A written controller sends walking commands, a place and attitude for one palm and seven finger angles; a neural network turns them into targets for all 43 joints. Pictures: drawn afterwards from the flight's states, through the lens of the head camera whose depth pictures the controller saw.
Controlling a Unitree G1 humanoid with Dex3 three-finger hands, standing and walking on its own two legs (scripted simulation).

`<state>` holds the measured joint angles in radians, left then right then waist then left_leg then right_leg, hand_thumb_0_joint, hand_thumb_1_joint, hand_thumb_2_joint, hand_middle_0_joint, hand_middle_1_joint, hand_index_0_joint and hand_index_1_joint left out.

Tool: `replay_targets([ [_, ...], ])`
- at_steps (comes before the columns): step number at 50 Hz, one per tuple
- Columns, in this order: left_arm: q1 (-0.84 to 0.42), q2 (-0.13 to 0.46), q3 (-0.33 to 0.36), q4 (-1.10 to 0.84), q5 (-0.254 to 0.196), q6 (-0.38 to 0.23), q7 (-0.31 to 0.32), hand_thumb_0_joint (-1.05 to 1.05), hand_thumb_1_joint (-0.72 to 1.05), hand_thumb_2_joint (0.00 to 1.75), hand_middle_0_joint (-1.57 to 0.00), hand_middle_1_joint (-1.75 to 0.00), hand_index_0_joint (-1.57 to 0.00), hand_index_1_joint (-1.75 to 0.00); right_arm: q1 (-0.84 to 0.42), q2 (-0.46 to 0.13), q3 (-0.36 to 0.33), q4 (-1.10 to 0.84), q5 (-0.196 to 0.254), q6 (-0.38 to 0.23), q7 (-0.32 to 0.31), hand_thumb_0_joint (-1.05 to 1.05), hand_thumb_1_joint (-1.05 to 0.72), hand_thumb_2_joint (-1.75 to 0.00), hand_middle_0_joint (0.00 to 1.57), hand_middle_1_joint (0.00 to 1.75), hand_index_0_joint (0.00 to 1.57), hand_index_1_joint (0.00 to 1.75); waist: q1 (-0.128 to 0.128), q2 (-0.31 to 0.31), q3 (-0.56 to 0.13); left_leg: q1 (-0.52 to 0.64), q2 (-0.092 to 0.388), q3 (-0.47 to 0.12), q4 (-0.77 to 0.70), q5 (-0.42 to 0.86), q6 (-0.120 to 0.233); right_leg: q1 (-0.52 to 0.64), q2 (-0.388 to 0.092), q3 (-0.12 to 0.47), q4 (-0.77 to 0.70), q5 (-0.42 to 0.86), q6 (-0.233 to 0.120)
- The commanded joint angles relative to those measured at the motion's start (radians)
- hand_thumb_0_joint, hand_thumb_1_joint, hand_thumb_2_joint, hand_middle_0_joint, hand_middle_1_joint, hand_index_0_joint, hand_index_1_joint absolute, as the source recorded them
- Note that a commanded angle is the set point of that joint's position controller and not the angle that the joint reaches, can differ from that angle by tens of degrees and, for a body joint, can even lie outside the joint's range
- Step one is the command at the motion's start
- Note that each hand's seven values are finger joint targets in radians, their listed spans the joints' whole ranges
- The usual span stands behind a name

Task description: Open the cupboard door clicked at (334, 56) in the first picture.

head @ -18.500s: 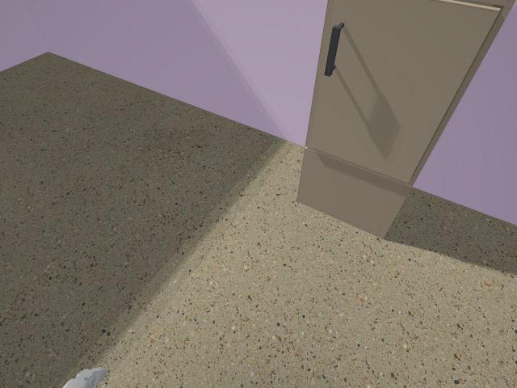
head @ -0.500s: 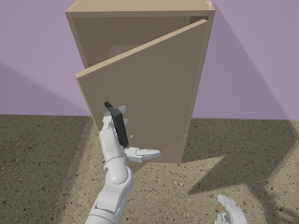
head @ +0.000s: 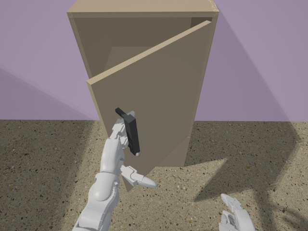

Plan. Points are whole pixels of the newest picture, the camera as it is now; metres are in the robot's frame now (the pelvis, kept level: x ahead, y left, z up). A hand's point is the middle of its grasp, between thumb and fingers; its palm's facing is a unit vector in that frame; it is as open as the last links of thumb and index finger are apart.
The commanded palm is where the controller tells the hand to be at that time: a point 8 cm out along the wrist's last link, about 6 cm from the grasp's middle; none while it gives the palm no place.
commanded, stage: slide the hand sideways off the handle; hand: left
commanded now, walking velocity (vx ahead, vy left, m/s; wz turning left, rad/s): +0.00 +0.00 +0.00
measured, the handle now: (127, 132) +0.35 +0.09 +0.08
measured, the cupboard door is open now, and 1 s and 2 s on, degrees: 46 44 44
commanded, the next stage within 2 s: draw the hand back to the body in 0.76 s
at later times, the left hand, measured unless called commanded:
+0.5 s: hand (109, 173) +0.24 +0.12 +0.07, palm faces +0.01 -1.00 -0.05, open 16.1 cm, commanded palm +0.20 +0.19 +0.07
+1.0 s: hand (90, 179) +0.22 +0.16 +0.08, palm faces +0.00 -1.00 -0.05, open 16.3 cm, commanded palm +0.19 +0.22 +0.09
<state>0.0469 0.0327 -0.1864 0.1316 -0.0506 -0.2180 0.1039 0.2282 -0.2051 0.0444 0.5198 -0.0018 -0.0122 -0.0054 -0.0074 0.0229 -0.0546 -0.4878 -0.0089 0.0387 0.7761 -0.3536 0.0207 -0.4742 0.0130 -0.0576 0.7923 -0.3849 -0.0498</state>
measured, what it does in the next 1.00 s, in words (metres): stands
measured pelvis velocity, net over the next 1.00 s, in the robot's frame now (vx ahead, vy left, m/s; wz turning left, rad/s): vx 0.02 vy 0.00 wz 0.02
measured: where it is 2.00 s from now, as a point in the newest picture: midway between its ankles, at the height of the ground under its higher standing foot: outside the picture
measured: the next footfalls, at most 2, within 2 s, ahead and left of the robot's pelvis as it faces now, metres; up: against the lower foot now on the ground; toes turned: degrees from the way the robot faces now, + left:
none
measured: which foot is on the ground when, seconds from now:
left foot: down 0.00-1.00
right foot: down 0.00-1.00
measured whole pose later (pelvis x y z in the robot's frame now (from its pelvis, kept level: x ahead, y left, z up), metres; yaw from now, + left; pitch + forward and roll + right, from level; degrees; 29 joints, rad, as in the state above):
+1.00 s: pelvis +0.02 +0.00 -0.01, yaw +1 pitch +7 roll -1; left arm 0.47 0.19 0.04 -0.24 -0.21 -0.25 -0.15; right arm 0.26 -0.23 0.03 0.48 0.03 -0.14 -0.05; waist 0.01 0.04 -0.08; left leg -0.58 0.00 0.00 0.89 -0.43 0.02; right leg -0.53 0.02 -0.09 0.86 -0.45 -0.05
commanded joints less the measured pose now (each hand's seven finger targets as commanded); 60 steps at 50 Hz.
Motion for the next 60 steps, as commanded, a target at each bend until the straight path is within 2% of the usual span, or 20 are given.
replay_targets([
  [1,-0.076,0.090,0.132,-0.251,-0.008,-0.073,0.021,0.00,-0.50,0.30,-0.15,-0.30,-0.15,-0.30,-0.120,-0.089,-0.038,-0.177,0.002,-0.043,-0.007,0.00,-0.90,-0.90,0.20,0.30,0.20,0.30,0.050,-0.059,-0.175,0.055,-0.007,-0.039,-0.117,0.070,0.002,0.104,-0.012,0.059,-0.165,0.123,0.015],
  [8,0.069,0.084,0.140,-0.374,-0.056,-0.076,-0.025,0.00,-0.50,0.30,-0.15,-0.30,-0.15,-0.30,-0.110,-0.092,-0.041,-0.191,0.006,-0.057,-0.011,0.00,-0.90,-0.90,0.20,0.30,0.20,0.30,0.039,-0.058,-0.182,0.076,-0.005,-0.037,-0.105,0.123,0.001,0.119,-0.004,0.048,-0.151,0.224,0.022],
  [12,0.152,0.118,0.165,-0.415,-0.059,-0.089,-0.047,0.00,-0.50,0.30,-0.15,-0.30,-0.15,-0.30,-0.101,-0.098,-0.047,-0.194,0.007,-0.066,-0.013,0.00,-0.90,-0.90,0.20,0.30,0.20,0.30,0.032,-0.084,-0.154,0.054,-0.005,-0.041,-0.093,0.126,0.002,0.104,-0.005,0.052,-0.142,0.239,0.027],
  [18,0.241,0.155,0.195,-0.479,-0.076,-0.117,-0.107,0.00,-0.50,0.30,-0.15,-0.30,-0.15,-0.30,-0.088,-0.100,-0.051,-0.193,0.008,-0.086,-0.022,0.00,-0.90,-0.90,0.20,0.30,0.20,0.30,0.024,-0.061,-0.169,0.032,-0.011,-0.044,-0.055,0.136,0.003,0.101,-0.015,0.074,-0.128,0.286,0.037],
  [20,0.234,0.154,0.190,-0.502,-0.087,-0.123,-0.130,0.00,-0.50,0.30,-0.15,-0.30,-0.15,-0.30,-0.086,-0.102,-0.051,-0.192,0.012,-0.095,-0.025,0.00,-0.90,-0.90,0.20,0.30,0.20,0.30,0.014,-0.046,-0.165,0.030,-0.014,-0.047,-0.045,0.132,0.004,0.089,-0.015,0.078,-0.128,0.281,0.038],
  [23,0.301,0.195,0.257,-0.493,-0.118,-0.127,-0.160,0.00,-0.50,0.30,-0.15,-0.30,-0.15,-0.30,-0.082,-0.104,-0.052,-0.187,0.014,-0.106,-0.034,0.00,-0.90,-0.90,0.20,0.30,0.20,0.30,0.028,-0.063,-0.177,-0.002,-0.016,-0.051,-0.032,0.126,-0.002,0.112,-0.026,0.098,-0.126,0.303,0.048],
  [25,0.319,0.207,0.272,-0.486,-0.131,-0.129,-0.181,0.00,-0.50,0.30,-0.15,-0.30,-0.15,-0.30,-0.083,-0.108,-0.053,-0.187,0.018,-0.109,-0.038,0.00,-0.90,-0.90,0.20,0.30,0.20,0.30,0.022,-0.073,-0.163,-0.017,-0.018,-0.054,-0.022,0.118,-0.002,0.107,-0.029,0.110,-0.134,0.288,0.051],
  [30,0.356,0.218,0.280,-0.509,-0.161,-0.143,-0.244,0.00,-0.50,0.30,-0.15,-0.30,-0.15,-0.30,-0.071,-0.119,-0.055,-0.188,0.022,-0.132,-0.045,0.00,-0.90,-0.90,0.20,0.30,0.20,0.30,0.011,-0.070,-0.174,-0.032,-0.018,-0.062,0.001,0.128,-0.001,0.100,-0.035,0.117,-0.124,0.311,0.059],
  [32,0.315,0.225,0.273,-0.520,-0.172,-0.150,-0.270,0.00,-0.50,0.30,-0.15,-0.30,-0.15,-0.30,-0.071,-0.125,-0.054,-0.183,0.023,-0.145,-0.049,0.00,-0.90,-0.90,0.20,0.30,0.20,0.30,-0.002,-0.051,-0.156,-0.040,-0.018,-0.066,0.013,0.108,-0.001,0.070,-0.039,0.126,-0.128,0.280,0.062],
  [33,0.333,0.225,0.274,-0.532,-0.177,-0.155,-0.282,0.00,-0.50,0.30,-0.15,-0.30,-0.15,-0.30,-0.068,-0.125,-0.055,-0.184,0.023,-0.152,-0.049,0.00,-0.90,-0.90,0.20,0.30,0.20,0.30,0.006,-0.029,-0.172,-0.032,-0.019,-0.068,0.009,0.115,-0.001,0.070,-0.034,0.111,-0.118,0.269,0.055],
  [36,0.382,0.232,0.282,-0.536,-0.191,-0.155,-0.300,0.00,-0.50,0.30,-0.15,-0.30,-0.15,-0.30,-0.063,-0.128,-0.056,-0.193,0.027,-0.168,-0.053,0.00,-0.90,-0.90,0.20,0.30,0.20,0.30,0.009,-0.042,-0.175,-0.031,-0.017,-0.072,0.016,0.123,0.000,0.060,-0.030,0.101,-0.110,0.264,0.054],
  [40,0.390,0.234,0.290,-0.525,-0.193,-0.142,-0.287,0.00,-0.50,0.30,-0.15,-0.30,-0.15,-0.30,-0.060,-0.133,-0.059,-0.192,0.028,-0.180,-0.053,0.00,-0.90,-0.90,0.20,0.30,0.20,0.30,0.011,-0.058,-0.152,-0.041,-0.014,-0.078,0.014,0.115,0.000,0.028,-0.017,0.076,-0.100,0.211,0.044],
  [41,0.375,0.204,0.256,-0.539,-0.189,-0.141,-0.283,0.00,-0.50,0.30,-0.15,-0.30,-0.15,-0.30,-0.067,-0.131,-0.057,-0.200,0.029,-0.184,-0.051,0.00,-0.90,-0.90,0.20,0.30,0.20,0.30,0.007,-0.046,-0.145,-0.037,-0.016,-0.078,0.011,0.106,0.000,0.010,-0.016,0.070,-0.098,0.189,0.043],
  [43,0.362,0.212,0.256,-0.555,-0.180,-0.133,-0.267,0.00,-0.50,0.30,-0.15,-0.30,-0.15,-0.30,-0.059,-0.131,-0.058,-0.202,0.029,-0.189,-0.051,0.00,-0.90,-0.90,0.20,0.30,0.20,0.30,0.007,-0.025,-0.150,-0.029,-0.013,-0.079,0.010,0.092,0.001,-0.011,-0.009,0.057,-0.090,0.149,0.036],
  [46,0.378,0.275,0.320,-0.608,-0.171,-0.124,-0.241,0.00,-0.50,0.30,-0.15,-0.30,-0.15,-0.30,-0.060,-0.126,-0.058,-0.211,0.028,-0.190,-0.055,0.00,-0.90,-0.90,0.20,0.30,0.20,0.30,0.033,-0.032,-0.195,-0.018,-0.011,-0.079,-0.004,0.106,0.002,0.035,-0.010,0.062,-0.091,0.152,0.033],
  [49,0.355,0.288,0.341,-0.629,-0.175,-0.102,-0.234,0.00,-0.50,0.30,-0.15,-0.30,-0.15,-0.30,-0.061,-0.122,-0.049,-0.206,0.033,-0.190,-0.060,0.00,-0.90,-0.90,0.20,0.30,0.20,0.30,0.031,0.019,-0.186,0.005,-0.009,-0.077,-0.021,0.112,0.001,0.037,-0.004,0.049,-0.093,0.162,0.028],
  [50,0.376,0.305,0.367,-0.623,-0.180,-0.090,-0.232,0.00,-0.50,0.30,-0.15,-0.30,-0.15,-0.30,-0.063,-0.123,-0.050,-0.204,0.034,-0.188,-0.062,0.00,-0.90,-0.90,0.20,0.30,0.20,0.30,0.038,0.005,-0.182,0.002,-0.005,-0.082,-0.027,0.118,0.000,0.050,-0.001,0.044,-0.096,0.161,0.026],
  [51,0.380,0.275,0.341,-0.632,-0.187,-0.081,-0.239,0.00,-0.50,0.30,-0.15,-0.30,-0.15,-0.30,-0.066,-0.121,-0.044,-0.208,0.036,-0.190,-0.061,0.00,-0.90,-0.90,0.20,0.30,0.20,0.30,0.034,0.015,-0.176,0.013,-0.007,-0.081,-0.032,0.129,0.000,0.050,0.000,0.038,-0.096,0.182,0.027],
  [55,0.423,0.256,0.332,-0.631,-0.221,-0.032,-0.275,0.00,-0.50,0.30,-0.15,-0.30,-0.15,-0.30,-0.074,-0.128,-0.040,-0.207,0.043,-0.201,-0.063,0.00,-0.90,-0.90,0.20,0.30,0.20,0.30,0.032,0.001,-0.154,0.035,-0.002,-0.088,-0.053,0.149,-0.002,0.066,0.006,0.018,-0.110,0.210,0.029],
  [60,0.440,0.295,0.359,-0.703,-0.224,0.015,-0.300,0.00,-0.50,0.30,-0.15,-0.30,-0.15,-0.30,-0.069,-0.135,-0.041,-0.207,0.044,-0.216,-0.066,0.00,-0.90,-0.90,0.20,0.30,0.20,0.30,0.038,0.000,-0.154,0.078,0.004,-0.097,-0.075,0.202,-0.003,0.081,0.011,-0.006,-0.110,0.254,0.028],
])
